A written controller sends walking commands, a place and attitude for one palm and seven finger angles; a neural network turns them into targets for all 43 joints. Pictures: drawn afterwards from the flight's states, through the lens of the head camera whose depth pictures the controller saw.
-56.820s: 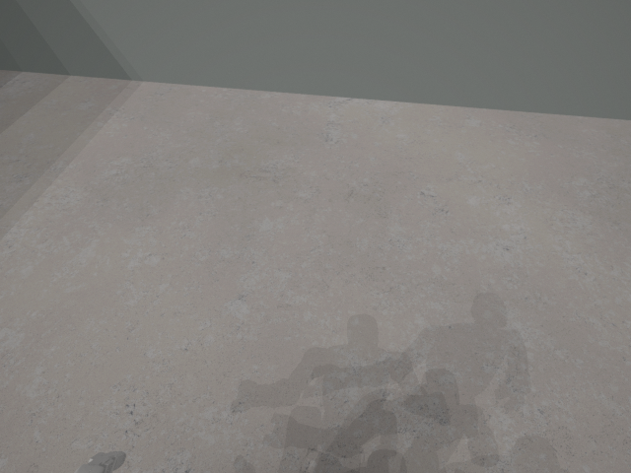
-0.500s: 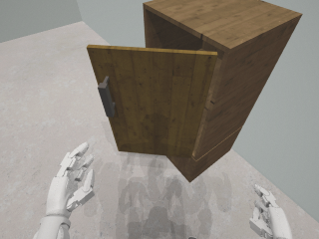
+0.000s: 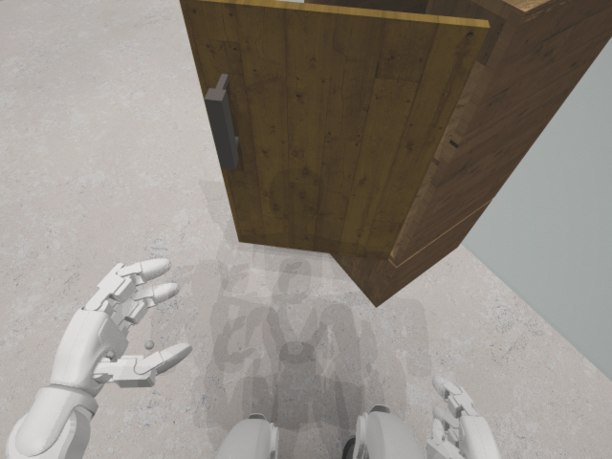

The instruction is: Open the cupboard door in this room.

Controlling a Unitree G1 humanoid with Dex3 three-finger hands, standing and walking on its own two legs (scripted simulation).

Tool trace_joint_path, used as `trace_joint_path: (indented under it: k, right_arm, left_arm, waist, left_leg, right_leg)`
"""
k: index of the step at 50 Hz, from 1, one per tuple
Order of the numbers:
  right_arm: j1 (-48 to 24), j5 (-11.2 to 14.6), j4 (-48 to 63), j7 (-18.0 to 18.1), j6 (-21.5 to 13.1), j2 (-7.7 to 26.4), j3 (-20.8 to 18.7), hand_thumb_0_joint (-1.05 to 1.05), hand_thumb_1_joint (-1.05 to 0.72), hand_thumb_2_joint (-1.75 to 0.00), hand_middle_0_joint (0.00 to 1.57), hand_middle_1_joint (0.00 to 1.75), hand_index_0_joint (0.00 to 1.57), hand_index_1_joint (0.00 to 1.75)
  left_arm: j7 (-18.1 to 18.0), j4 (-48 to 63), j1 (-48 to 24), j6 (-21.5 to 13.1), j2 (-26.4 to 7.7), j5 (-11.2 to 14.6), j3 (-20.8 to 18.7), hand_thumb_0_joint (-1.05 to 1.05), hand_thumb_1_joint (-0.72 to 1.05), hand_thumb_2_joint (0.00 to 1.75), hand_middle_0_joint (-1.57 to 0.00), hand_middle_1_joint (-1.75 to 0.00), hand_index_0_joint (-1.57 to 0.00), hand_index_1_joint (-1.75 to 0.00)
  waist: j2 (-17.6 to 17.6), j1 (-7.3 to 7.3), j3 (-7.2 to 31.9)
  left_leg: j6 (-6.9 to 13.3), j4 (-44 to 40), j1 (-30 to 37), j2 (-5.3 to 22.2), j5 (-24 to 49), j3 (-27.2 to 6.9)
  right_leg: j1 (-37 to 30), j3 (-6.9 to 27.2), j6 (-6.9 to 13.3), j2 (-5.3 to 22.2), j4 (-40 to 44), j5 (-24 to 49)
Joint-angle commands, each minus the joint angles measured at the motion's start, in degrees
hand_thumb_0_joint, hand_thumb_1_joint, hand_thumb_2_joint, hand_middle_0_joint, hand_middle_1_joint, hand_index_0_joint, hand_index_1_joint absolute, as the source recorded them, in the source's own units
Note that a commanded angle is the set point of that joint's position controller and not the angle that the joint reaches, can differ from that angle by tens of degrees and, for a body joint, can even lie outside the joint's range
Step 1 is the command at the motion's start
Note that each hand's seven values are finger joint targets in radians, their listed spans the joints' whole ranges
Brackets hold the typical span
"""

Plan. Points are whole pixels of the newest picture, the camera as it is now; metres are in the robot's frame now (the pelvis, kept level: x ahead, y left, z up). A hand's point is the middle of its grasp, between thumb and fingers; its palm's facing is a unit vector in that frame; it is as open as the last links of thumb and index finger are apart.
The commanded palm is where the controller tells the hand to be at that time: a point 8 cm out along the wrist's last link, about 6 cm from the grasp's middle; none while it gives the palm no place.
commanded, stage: raise the hand with hooked fingers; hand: left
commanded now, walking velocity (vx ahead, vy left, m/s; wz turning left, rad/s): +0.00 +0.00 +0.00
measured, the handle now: (226, 123) +0.59 +0.16 +0.06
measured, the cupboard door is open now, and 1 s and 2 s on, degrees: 47 47 47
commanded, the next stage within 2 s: move the hooked fingers beside the handle in 1.32 s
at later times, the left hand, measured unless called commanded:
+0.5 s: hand (105, 304) +0.28 +0.25 +0.06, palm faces -0.04 -1.00 -0.07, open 13.5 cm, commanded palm +0.25 +0.30 +0.07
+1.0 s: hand (97, 263) +0.32 +0.26 +0.08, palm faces -0.07 -1.00 -0.05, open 14.0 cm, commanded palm +0.29 +0.31 +0.08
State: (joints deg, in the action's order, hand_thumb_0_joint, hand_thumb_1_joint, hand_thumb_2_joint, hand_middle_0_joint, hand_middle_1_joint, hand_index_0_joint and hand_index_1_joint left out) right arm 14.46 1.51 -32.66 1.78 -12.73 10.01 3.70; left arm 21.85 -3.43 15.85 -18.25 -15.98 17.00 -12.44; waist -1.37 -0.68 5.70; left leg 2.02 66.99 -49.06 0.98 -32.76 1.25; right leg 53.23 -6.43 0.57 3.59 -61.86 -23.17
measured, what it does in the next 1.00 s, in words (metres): stands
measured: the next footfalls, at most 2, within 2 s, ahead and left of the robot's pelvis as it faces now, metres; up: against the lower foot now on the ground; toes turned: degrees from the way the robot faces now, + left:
none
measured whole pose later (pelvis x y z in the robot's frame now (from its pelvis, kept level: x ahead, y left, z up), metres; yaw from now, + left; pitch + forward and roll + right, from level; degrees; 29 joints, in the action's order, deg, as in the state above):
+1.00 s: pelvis +0.02 -0.01 +0.03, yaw -1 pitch +15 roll -2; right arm 17.1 1.8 -31.5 2.7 -12.0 17.4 1.7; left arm 33.9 -24.9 -1.4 -18.2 -25.5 21.3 -26.2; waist -0.6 -2.1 5.3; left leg 1.4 58.1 -42.0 1.6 -30.6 1.4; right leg 46.4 -6.4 0.8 2.2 -53.5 -21.4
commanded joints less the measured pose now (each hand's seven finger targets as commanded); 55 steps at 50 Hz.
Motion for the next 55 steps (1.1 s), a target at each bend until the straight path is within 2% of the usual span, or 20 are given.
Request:
trace_joint_path:
  k: [1, 4, 7, 9, 15, 20, 21, 27, 29, 32, 35, 38, 40, 41, 43, 47, 50, 52, 53, 55]
  right_arm:
    - [-4.34, 0.15, 10.83, 1.09, -4.43, 11.85, -6.1, 0.0, -0.9, -0.9, 0.2, 0.3, 0.2, 0.3]
    - [-3.52, 0.17, 10.77, 1.18, -4.81, 12.68, -6.23, 0.0, -0.9, -0.9, 0.2, 0.3, 0.2, 0.3]
    - [-2.1, 0.46, 10.75, 1.17, -5.12, 13.25, -6.4, 0.0, -0.9, -0.9, 0.2, 0.3, 0.2, 0.3]
    - [-1.39, 0.47, 10.58, 1.29, -4.87, 13.71, -6.53, 0.0, -0.9, -0.9, 0.2, 0.3, 0.2, 0.3]
    - [-0.06, 0.53, 10.23, 1.3, -3.93, 14.24, -6.55, 0.0, -0.9, -0.9, 0.2, 0.3, 0.2, 0.3]
    - [0.26, 0.47, 10.15, 1.31, -3.28, 14.48, -6.17, 0.0, -0.9, -0.9, 0.2, 0.3, 0.2, 0.3]
    - [0.36, 0.55, 10.24, 1.36, -3.07, 14.6, -6.18, 0.0, -0.9, -0.9, 0.2, 0.3, 0.2, 0.3]
    - [0.35, 0.56, 9.89, 1.6, -2.97, 14.8, -5.76, 0.0, -0.9, -0.9, 0.2, 0.3, 0.2, 0.3]
    - [0.48, 0.38, 9.67, 1.69, -2.88, 15.12, -5.44, 0.0, -0.9, -0.9, 0.2, 0.3, 0.2, 0.3]
    - [0.56, 0.53, 9.35, 1.84, -2.63, 15.2, -5.43, 0.0, -0.9, -0.9, 0.2, 0.3, 0.2, 0.3]
    - [0.7, 0.59, 9.06, 1.92, -2.48, 15.36, -5.22, 0.0, -0.9, -0.9, 0.2, 0.3, 0.2, 0.3]
    - [1.3, 0.56, 8.86, 1.93, -2.47, 15.48, -5.39, 0.0, -0.9, -0.9, 0.2, 0.3, 0.2, 0.3]
    - [1.8, 0.54, 8.47, 1.93, -2.22, 15.54, -5.19, 0.0, -0.9, -0.9, 0.2, 0.3, 0.2, 0.3]
    - [1.81, 0.55, 8.46, 1.94, -2.09, 15.58, -5.31, 0.0, -0.9, -0.9, 0.2, 0.3, 0.2, 0.3]
    - [1.86, 0.73, 8.8, 1.86, -2.15, 15.57, -5.4, 0.0, -0.9, -0.9, 0.2, 0.3, 0.2, 0.3]
    - [2.48, 0.66, 9.2, 1.38, -2.17, 15.69, -5.74, 0.0, -0.9, -0.9, 0.2, 0.3, 0.2, 0.3]
    - [2.91, 0.42, 9.09, 1.26, -2.12, 15.72, -5.74, 0.0, -0.9, -0.9, 0.2, 0.3, 0.2, 0.3]
    - [2.66, 0.4, 9.29, 1.24, -2.12, 15.58, -5.73, 0.0, -0.9, -0.9, 0.2, 0.3, 0.2, 0.3]
    - [2.67, 0.49, 9.28, 1.33, -2.04, 15.52, -5.75, 0.0, -0.9, -0.9, 0.2, 0.3, 0.2, 0.3]
    - [2.7, 0.49, 9.16, 1.47, -1.96, 15.56, -5.57, 0.0, -0.9, -0.9, 0.2, 0.3, 0.2, 0.3]
  left_arm:
    - [-1.65, 10.72, -1.13, -4.46, -7.74, 1.95, -6.65, 0.0, -0.03, 0.5, -0.27, -0.9, -0.27, -0.9]
    - [-1.52, 9.76, -2.55, -6.03, -8.64, 1.72, -6.68, 0.0, -0.1, 0.47, -0.27, -0.94, -0.27, -0.94]
    - [-0.53, 10.78, -3.14, -6.72, -8.83, 1.51, -6.17, 0.0, -0.17, 0.44, -0.28, -0.99, -0.28, -0.99]
    - [-0.07, 9.78, -4.33, -6.22, -10.13, 1.81, -7.11, 0.0, -0.22, 0.42, -0.28, -1.02, -0.28, -1.02]
    - [0.95, 9.27, -6.78, -5.74, -12.7, 2.32, -9.7, 0.0, -0.36, 0.36, -0.29, -1.11, -0.29, -1.11]
    - [2.75, 6.41, -10.56, -4.73, -13.99, 3.03, -10.71, 0.0, -0.48, 0.31, -0.3, -1.18, -0.3, -1.18]
    - [3.26, 4.35, -10.37, -4.28, -14.49, 3.2, -11.52, 0.0, -0.5, 0.3, -0.3, -1.2, -0.3, -1.2]
    - [6.47, 1.35, -15.54, -3.51, -17.16, 4.46, -13.73, 0.0, -0.5, 0.3, -0.3, -1.2, -0.3, -1.2]
    - [7.4, -1.11, -17.62, -2.98, -18.99, 4.95, -15.14, 0.0, -0.5, 0.3, -0.3, -1.2, -0.3, -1.2]
    - [8.8, -4.19, -20.09, -2.75, -19.8, 5.44, -16.19, 0.0, -0.5, 0.3, -0.3, -1.2, -0.3, -1.2]
    - [10.01, -5.39, -23.23, -2.83, -22.14, 5.51, -17.33, 0.0, -0.5, 0.3, -0.3, -1.2, -0.3, -1.2]
    - [10.8, -7.51, -23.72, -2.86, -23.12, 5.94, -18.66, 0.0, -0.5, 0.3, -0.3, -1.2, -0.3, -1.2]
    - [11.58, -8.93, -25.72, -2.98, -24.5, 6.06, -19.4, 0.0, -0.5, 0.3, -0.3, -1.2, -0.3, -1.2]
    - [11.89, -10.11, -26.04, -2.89, -24.68, 6.29, -19.79, 0.0, -0.5, 0.3, -0.3, -1.2, -0.3, -1.2]
    - [12.54, -12.19, -24.0, -2.66, -22.39, 6.7, -18.48, 0.0, -0.5, 0.3, -0.3, -1.2, -0.3, -1.2]
    - [12.48, -10.54, -23.92, -3.13, -23.25, 6.29, -18.66, 0.0, -0.5, 0.3, -0.3, -1.2, -0.3, -1.2]
    - [11.6, -9.88, -23.9, -3.95, -24.7, 6.29, -20.2, 0.0, -0.5, 0.3, -0.3, -1.2, -0.3, -1.2]
    - [11.07, -9.55, -24.1, -4.43, -24.57, 6.25, -20.32, 0.0, -0.5, 0.3, -0.3, -1.2, -0.3, -1.2]
    - [10.91, -10.48, -23.81, -4.52, -23.99, 6.24, -19.93, 0.0, -0.5, 0.3, -0.3, -1.2, -0.3, -1.2]
    - [10.81, -10.59, -24.9, -4.85, -24.46, 6.16, -20.13, 0.0, -0.5, 0.3, -0.3, -1.2, -0.3, -1.2]
  waist:
    - [0.1, 1.56, 14.78]
    - [0.37, 0.99, 13.4]
    - [-3.15, 0.67, 14.93]
    - [-1.95, 0.29, 13.92]
    - [-4.95, 0.28, 14.65]
    - [-5.34, -0.24, 14.47]
    - [-4.1, -0.25, 14.25]
    - [-4.78, -0.2, 16.22]
    - [-4.47, -0.11, 15.62]
    - [-2.06, -0.42, 15.63]
    - [-4.5, -0.14, 16.43]
    - [-2.71, -0.1, 17.39]
    - [-4.23, -0.15, 17.32]
    - [-3.72, -0.31, 16.67]
    - [-1.69, -0.3, 15.76]
    - [-3.68, 0.05, 16.94]
    - [-3.26, 0.22, 17.0]
    - [-4.74, 0.33, 16.71]
    - [-3.16, -0.02, 15.76]
    - [-3.93, -0.08, 15.47]
  left_leg:
    - [-1.96, -15.06, 2.99, -1.43, 14.63, -4.69]
    - [-2.06, -15.26, 3.2, -1.37, 14.33, -4.9]
    - [-2.32, -15.75, 6.09, -1.26, 16.22, -4.7]
    - [-2.58, -15.92, 6.63, -1.09, 18.33, -5.16]
    - [-3.21, -16.29, 10.25, -0.73, 24.79, -5.13]
    - [-3.18, -16.17, 11.31, -0.75, 26.53, -4.73]
    - [-2.93, -16.16, 10.67, -0.78, 25.68, -4.52]
    - [-2.62, -16.04, 11.87, -0.8, 28.19, -4.14]
    - [-2.57, -16.01, 11.25, -0.81, 28.17, -4.12]
    - [-2.08, -16.21, 9.8, -0.98, 25.97, -3.67]
    - [-1.96, -16.61, 10.54, -1.02, 25.93, -3.42]
    - [-1.73, -16.73, 10.41, -0.99, 26.93, -3.33]
    - [-1.71, -16.89, 10.67, -0.96, 27.13, -3.11]
    - [-1.71, -17.12, 10.24, -0.98, 25.88, -2.98]
    - [-1.43, -17.31, 9.03, -1.1, 24.62, -2.7]
    - [-1.49, -17.95, 10.75, -1.02, 26.49, -2.74]
    - [-1.53, -18.13, 10.49, -0.98, 26.84, -2.8]
    - [-1.6, -18.31, 10.39, -1.06, 25.31, -2.63]
    - [-1.53, -18.53, 9.89, -1.08, 23.49, -2.63]
    - [-1.44, -18.7, 9.83, -1.14, 23.01, -2.49]
  right_leg:
    - [-15.03, 1.67, 1.0, -3.13, 7.42, 0.52]
    - [-13.97, 1.53, 1.28, -3.2, 7.46, 0.27]
    - [-13.99, 1.53, 1.24, -3.01, 7.8, 1.83]
    - [-14.38, 1.09, 1.38, -3.41, 7.79, 3.44]
    - [-15.56, 0.87, 1.31, -3.61, 8.4, 7.51]
    - [-16.72, 1.13, 1.25, -3.85, 9.14, 10.21]
    - [-17.27, 1.27, 1.16, -3.84, 9.53, 10.21]
    - [-19.69, 1.9, 1.17, -3.81, 10.22, 13.5]
    - [-20.23, 1.96, 1.46, -3.97, 10.21, 14.05]
    - [-21.56, 2.5, 1.08, -3.74, 11.05, 13.85]
    - [-21.99, 3.08, 1.44, -3.75, 11.53, 13.35]
    - [-23.37, 3.25, 1.2, -3.62, 11.91, 14.78]
    - [-23.56, 3.58, 1.4, -3.75, 12.09, 14.96]
    - [-23.34, 3.58, 1.25, -3.72, 12.46, 14.01]
    - [-23.72, 3.98, 1.09, -3.53, 13.13, 13.39]
    - [-23.41, 3.75, 1.14, -3.57, 13.01, 14.29]
    - [-24.19, 3.74, 1.28, -3.69, 12.84, 14.64]
    - [-23.5, 3.87, 1.17, -3.59, 13.01, 13.1]
    - [-23.1, 3.83, 1.05, -3.59, 13.42, 11.54]
    - [-23.55, 4.14, 1.24, -3.64, 13.5, 11.47]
